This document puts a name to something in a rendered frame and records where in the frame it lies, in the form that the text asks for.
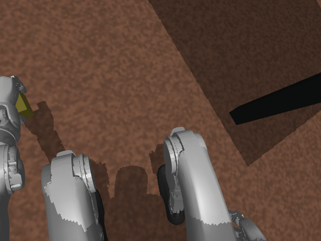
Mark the right robot foot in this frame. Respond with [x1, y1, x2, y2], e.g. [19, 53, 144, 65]
[157, 164, 185, 225]

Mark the left robot foot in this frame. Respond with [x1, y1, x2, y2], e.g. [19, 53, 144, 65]
[95, 189, 108, 241]

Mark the right robot hand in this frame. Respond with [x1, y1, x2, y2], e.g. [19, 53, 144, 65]
[228, 210, 267, 241]

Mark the left robot hand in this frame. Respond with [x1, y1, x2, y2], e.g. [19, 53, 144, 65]
[0, 76, 28, 124]

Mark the left robot arm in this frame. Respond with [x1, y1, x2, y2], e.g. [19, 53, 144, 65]
[0, 102, 25, 241]

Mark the cube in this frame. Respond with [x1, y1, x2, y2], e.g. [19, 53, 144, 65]
[16, 91, 34, 118]

